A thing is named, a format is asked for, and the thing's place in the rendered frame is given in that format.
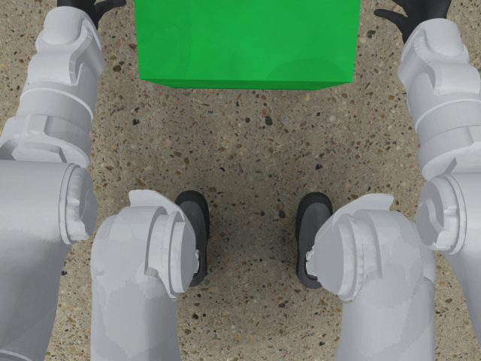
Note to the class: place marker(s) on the robot left thigh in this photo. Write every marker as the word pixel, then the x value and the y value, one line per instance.
pixel 148 262

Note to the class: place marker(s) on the left robot forearm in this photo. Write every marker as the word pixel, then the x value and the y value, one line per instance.
pixel 58 99

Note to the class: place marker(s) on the right robot hand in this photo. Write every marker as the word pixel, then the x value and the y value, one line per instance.
pixel 417 12

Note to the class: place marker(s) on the robot left foot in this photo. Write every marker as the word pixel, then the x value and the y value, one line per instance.
pixel 195 207

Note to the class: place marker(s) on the right robot forearm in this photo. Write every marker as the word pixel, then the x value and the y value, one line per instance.
pixel 443 98

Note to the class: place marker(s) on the robot right upper arm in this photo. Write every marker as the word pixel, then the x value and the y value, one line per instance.
pixel 448 219

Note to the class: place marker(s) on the left robot hand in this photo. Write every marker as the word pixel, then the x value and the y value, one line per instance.
pixel 95 12

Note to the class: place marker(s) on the carton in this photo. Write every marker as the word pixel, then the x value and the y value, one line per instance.
pixel 247 44

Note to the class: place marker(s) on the robot left upper arm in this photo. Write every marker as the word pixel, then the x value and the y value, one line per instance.
pixel 45 207

